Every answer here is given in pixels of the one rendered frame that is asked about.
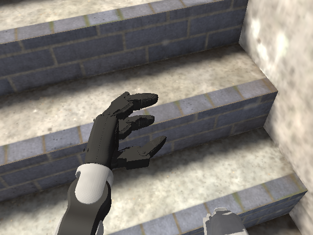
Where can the right robot thigh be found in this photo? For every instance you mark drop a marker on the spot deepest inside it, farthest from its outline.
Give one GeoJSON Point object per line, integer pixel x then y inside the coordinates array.
{"type": "Point", "coordinates": [223, 223]}

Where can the robot left forearm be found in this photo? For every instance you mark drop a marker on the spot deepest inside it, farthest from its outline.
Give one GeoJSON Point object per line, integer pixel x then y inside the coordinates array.
{"type": "Point", "coordinates": [89, 200]}

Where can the robot left hand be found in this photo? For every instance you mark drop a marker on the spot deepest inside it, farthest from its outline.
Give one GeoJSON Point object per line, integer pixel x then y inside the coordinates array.
{"type": "Point", "coordinates": [115, 124]}

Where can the right robot shin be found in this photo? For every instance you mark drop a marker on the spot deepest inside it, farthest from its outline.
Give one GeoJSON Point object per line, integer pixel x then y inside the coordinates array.
{"type": "Point", "coordinates": [220, 210]}

